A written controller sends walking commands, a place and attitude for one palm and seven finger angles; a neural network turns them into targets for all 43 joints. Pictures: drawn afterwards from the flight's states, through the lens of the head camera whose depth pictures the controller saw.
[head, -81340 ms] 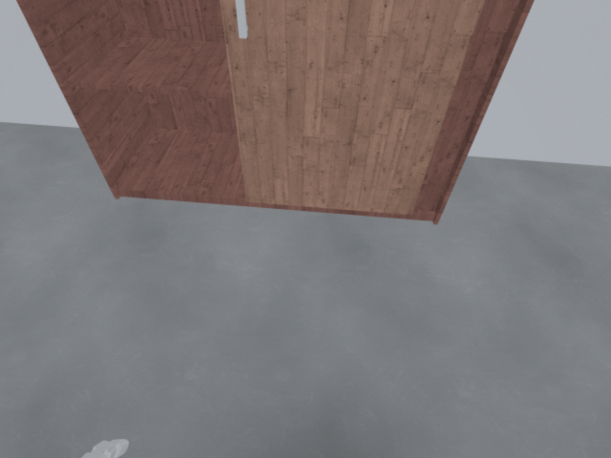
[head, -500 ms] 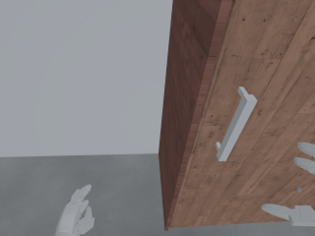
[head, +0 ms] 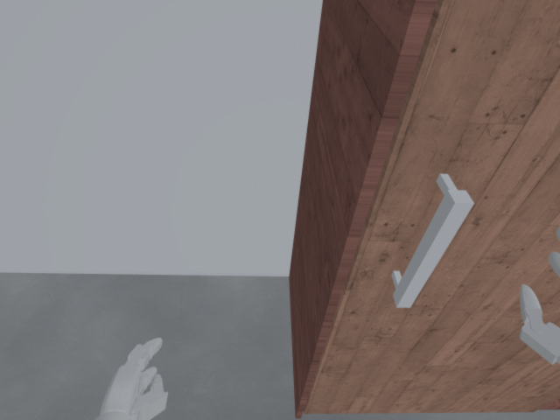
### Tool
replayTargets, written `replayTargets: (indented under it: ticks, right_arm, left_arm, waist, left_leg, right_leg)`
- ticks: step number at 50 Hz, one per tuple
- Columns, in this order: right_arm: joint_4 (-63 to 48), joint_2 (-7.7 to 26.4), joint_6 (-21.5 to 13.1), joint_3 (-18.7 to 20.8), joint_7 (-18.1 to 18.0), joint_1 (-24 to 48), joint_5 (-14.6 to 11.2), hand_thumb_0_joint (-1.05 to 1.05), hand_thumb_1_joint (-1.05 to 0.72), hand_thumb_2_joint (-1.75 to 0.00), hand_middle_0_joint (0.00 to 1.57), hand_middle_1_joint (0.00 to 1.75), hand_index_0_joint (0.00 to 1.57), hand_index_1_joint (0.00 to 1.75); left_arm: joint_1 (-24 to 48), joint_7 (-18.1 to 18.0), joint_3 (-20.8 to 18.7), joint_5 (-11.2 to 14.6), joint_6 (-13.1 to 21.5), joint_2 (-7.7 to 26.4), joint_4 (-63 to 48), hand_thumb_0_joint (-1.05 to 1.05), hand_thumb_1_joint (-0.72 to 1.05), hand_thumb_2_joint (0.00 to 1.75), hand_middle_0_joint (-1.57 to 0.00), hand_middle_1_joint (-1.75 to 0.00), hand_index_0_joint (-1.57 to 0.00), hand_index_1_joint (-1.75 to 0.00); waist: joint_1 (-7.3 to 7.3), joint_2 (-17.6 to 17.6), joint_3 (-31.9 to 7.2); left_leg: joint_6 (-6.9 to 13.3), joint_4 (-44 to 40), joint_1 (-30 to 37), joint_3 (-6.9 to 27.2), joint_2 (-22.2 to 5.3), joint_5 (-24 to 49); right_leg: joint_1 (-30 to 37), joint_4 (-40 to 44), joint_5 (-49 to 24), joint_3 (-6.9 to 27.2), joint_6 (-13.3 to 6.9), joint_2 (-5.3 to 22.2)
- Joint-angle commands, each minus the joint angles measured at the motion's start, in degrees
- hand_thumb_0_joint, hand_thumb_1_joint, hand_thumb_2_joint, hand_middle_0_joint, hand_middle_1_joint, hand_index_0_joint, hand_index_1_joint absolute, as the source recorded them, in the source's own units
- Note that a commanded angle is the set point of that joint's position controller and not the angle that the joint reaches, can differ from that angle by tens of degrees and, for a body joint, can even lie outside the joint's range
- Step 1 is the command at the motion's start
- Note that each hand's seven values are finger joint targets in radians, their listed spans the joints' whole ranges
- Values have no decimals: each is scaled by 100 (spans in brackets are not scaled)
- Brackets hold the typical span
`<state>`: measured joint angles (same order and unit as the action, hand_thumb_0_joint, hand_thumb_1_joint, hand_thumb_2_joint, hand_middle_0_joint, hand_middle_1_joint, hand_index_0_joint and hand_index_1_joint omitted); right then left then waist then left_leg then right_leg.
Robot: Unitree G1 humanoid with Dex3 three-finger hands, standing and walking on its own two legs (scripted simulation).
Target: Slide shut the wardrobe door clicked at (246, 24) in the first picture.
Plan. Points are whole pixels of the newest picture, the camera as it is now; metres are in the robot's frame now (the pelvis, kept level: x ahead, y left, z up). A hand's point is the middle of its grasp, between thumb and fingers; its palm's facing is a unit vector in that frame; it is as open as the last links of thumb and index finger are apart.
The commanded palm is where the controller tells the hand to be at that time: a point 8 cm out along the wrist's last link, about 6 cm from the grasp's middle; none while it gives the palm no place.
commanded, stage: draw the hand back to the body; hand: right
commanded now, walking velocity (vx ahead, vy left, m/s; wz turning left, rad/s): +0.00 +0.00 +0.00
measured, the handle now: (421, 246) +0.31 -0.19 +0.13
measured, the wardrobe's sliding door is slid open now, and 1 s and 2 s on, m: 0.00 0.00 0.00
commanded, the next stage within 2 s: step back with the hand held close in 0.36 s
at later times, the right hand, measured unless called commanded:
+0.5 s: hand (540, 329) +0.18 -0.26 +0.16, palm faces +0.47 +0.81 -0.36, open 7.4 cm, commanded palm +0.13 -0.30 +0.18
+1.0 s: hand out of the picture +0.14 -0.29 +0.16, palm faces +0.40 +0.78 -0.48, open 7.4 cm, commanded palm +0.08 -0.32 +0.18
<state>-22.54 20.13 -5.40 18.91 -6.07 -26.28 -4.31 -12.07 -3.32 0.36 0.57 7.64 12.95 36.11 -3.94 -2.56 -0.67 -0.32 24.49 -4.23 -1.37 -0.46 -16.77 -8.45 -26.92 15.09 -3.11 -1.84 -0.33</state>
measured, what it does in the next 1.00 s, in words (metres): shifts its weight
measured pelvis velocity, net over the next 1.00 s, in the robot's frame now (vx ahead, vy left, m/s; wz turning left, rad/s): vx -0.06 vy -0.02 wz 0.01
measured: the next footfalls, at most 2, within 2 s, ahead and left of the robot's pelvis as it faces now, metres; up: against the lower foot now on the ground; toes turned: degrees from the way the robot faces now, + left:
left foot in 1.72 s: -0.18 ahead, +0.12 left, +0.00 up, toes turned +3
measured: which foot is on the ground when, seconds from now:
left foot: down 0.00-1.00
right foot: down 0.00-1.00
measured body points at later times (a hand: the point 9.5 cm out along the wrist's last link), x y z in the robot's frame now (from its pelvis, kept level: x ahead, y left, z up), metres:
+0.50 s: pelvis -0.01 +0.01 +0.00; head -0.04 +0.02 +0.45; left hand +0.18 +0.22 -0.08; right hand +0.15 -0.30 +0.18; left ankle -0.04 +0.12 -0.74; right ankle +0.00 -0.09 -0.74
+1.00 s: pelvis -0.06 -0.02 -0.01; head -0.04 -0.03 +0.44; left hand +0.11 +0.22 -0.08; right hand +0.11 -0.33 +0.18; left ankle -0.04 +0.12 -0.74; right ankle +0.00 -0.09 -0.74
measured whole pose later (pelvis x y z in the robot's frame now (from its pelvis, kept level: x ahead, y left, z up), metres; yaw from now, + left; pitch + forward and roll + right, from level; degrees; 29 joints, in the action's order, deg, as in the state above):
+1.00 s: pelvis -0.06 -0.02 -0.01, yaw +1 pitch +0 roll +2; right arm -28.5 24.0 -11.1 24.8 -7.3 -30.2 -2.9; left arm -11.9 -3.9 0.1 1.0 1.9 13.0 31.0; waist -1.3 -0.9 2.6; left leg -2.0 28.6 -16.5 -0.4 -0.5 -12.3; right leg -20.9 -31.9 11.6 -4.2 -4.1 -0.1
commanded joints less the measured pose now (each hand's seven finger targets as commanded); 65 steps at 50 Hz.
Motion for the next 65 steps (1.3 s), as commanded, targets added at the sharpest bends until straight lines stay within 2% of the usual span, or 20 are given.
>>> replayTargets:
  ticks: [1,3,9,13,23,24,25,26,27,30,35,38,43,49,55,57,59,61,63,65]
  right_arm:
    - [-1254,1011,-390,654,-136,536,6,0,-90,-90,20,30,20,30]
    - [-1264,1007,-363,632,-138,465,8,0,-90,-90,20,30,20,30]
    - [-1132,1017,-312,682,-126,456,-13,0,-90,-90,20,30,20,30]
    - [-1271,1038,-320,641,-130,640,9,0,-90,-90,20,30,20,30]
    - [-1172,1019,-355,609,-123,677,-5,0,-90,-90,20,30,20,30]
    - [-1039,1218,-357,804,-160,923,-7,0,-90,-90,20,30,20,30]
    - [-1747,2092,-671,1638,-198,1903,31,0,-90,-90,20,30,20,30]
    - [-1091,1596,-726,1258,-129,1370,48,0,-90,-90,20,30,20,30]
    - [-800,1269,-707,1018,-82,810,84,0,-90,-90,20,30,20,30]
    - [-964,994,-739,753,-52,247,105,0,-90,-90,20,30,20,30]
    - [-1429,1295,-746,1047,-136,-139,82,0,-90,-90,20,30,20,30]
    - [-1729,1583,-808,1345,-207,-181,85,0,-90,-90,20,30,20,30]
    - [-1701,1440,-875,1333,-242,-352,70,0,-90,-90,20,30,20,30]
    - [-1770,1278,-1007,1225,-281,-120,171,0,-90,-90,20,30,20,30]
    - [-1836,1268,-1140,1333,-313,56,281,0,-90,-90,20,30,20,30]
    - [-1778,1308,-1161,1400,-312,44,298,0,-90,-90,20,30,20,30]
    - [-1873,1276,-1182,1359,-296,102,288,0,-90,-90,20,30,20,30]
    - [-1868,1257,-1191,1293,-291,107,273,0,-90,-90,20,30,20,30]
    - [-1866,1359,-1183,1299,-328,117,223,0,-90,-90,20,30,20,30]
    - [-1902,1293,-1212,1127,-381,205,218,0,-90,-90,20,30,20,30]
  left_arm:
    - [743,-40,-208,-27,293,587,-894,0,90,90,-20,-30,-20,-30]
    - [719,-25,-207,-31,264,583,-894,0,90,90,-20,-30,-20,-30]
    - [758,-30,-223,-39,165,591,-913,0,90,90,-20,-30,-20,-30]
    - [804,-40,-211,-33,147,578,-897,0,90,90,-20,-30,-20,-30]
    - [868,-69,-207,-31,185,564,-881,0,90,90,-20,-30,-20,-30]
    - [857,-86,-212,-22,179,592,-833,0,90,90,-20,-30,-20,-30]
    - [809,-61,-155,-1,81,656,-1025,0,90,90,-20,-30,-20,-30]
    - [791,-56,-129,-39,0,555,-778,0,90,90,-20,-30,-20,-30]
    - [751,-33,-164,-60,-66,573,-840,0,90,90,-20,-30,-20,-30]
    - [727,-5,-236,-52,-220,661,-1052,0,90,90,-20,-30,-20,-30]
    - [714,-64,-282,-12,-425,685,-1325,0,90,90,-20,-30,-20,-30]
    - [707,-117,-292,-15,-462,706,-1405,0,90,90,-20,-30,-20,-30]
    - [653,-139,-303,13,-376,719,-1441,0,90,90,-20,-30,-20,-30]
    - [529,-135,-311,15,-163,764,-1373,0,90,90,-20,-30,-20,-30]
    - [477,-149,-308,-15,56,796,-1316,0,90,90,-20,-30,-20,-30]
    - [465,-141,-310,-16,105,761,-1291,0,90,90,-20,-30,-20,-30]
    - [413,-126,-317,-27,119,746,-1282,0,90,90,-20,-30,-20,-30]
    - [360,-92,-331,-30,132,716,-1243,0,90,90,-20,-30,-20,-30]
    - [345,-79,-352,-78,119,705,-1151,0,90,90,-20,-30,-20,-30]
    - [302,-44,-299,-77,105,627,-1027,0,90,90,-20,-30,-20,-30]
  waist:
    - [-21,-198,-406]
    - [-24,-252,-415]
    - [0,171,-341]
    - [9,-184,-332]
    - [2,-88,-166]
    - [23,-108,-127]
    - [142,-4,404]
    - [235,372,396]
    - [227,562,247]
    - [205,77,-306]
    - [179,202,-756]
    - [159,-110,-857]
    - [184,-275,-628]
    - [293,-210,-282]
    - [271,-584,-342]
    - [256,-488,-383]
    - [293,-268,-357]
    - [329,208,-219]
    - [362,564,-87]
    - [423,773,-155]
  left_leg:
    - [155,-289,-384,-26,-38,1583]
    - [169,-302,-321,-24,-31,1603]
    - [142,-358,-368,-30,-25,1642]
    - [155,-435,-365,13,-38,1461]
    - [154,-560,-430,33,-25,1064]
    - [157,-575,-482,25,-21,1005]
    - [144,-961,-928,700,-321,1408]
    - [181,-1023,-1056,805,-494,1538]
    - [182,-959,-1046,821,-577,1793]
    - [122,-570,-786,630,-593,2224]
    - [16,-157,-611,425,-396,2185]
    - [8,132,-434,353,-278,1976]
    - [21,350,-333,404,-195,1363]
    - [83,327,-526,577,-209,241]
    - [-7,1138,-80,325,48,308]
    - [-4,1226,-7,368,39,371]
    - [67,983,-177,563,-69,293]
    - [240,267,-910,990,-326,-287]
    - [515,-443,-1880,1479,-737,-887]
    - [732,-593,-2350,1625,-1180,-474]
  right_leg:
    - [501,326,-1833,340,107,254]
    - [498,336,-1929,354,130,257]
    - [427,347,-1741,307,81,247]
    - [455,370,-1542,287,80,214]
    - [405,465,-1109,305,56,192]
    - [388,485,-1033,304,64,199]
    - [-82,269,-552,374,-91,273]
    - [-37,54,-478,434,-94,226]
    - [27,-50,-643,413,-90,255]
    - [137,39,-1257,363,-81,379]
    - [58,173,-1957,468,-99,591]
    - [-247,310,-1973,639,-143,689]
    - [-1092,511,-767,810,-212,802]
    - [-1964,718,1526,1079,-293,815]
    - [-2624,1147,2229,1500,-446,1154]
    - [-2724,1053,2234,1497,-471,1176]
    - [-2685,753,2183,1341,-415,993]
    - [-2269,172,2067,1039,-260,640]
    - [-1560,-550,1555,814,-70,348]
    - [-1014,-1234,909,691,44,172]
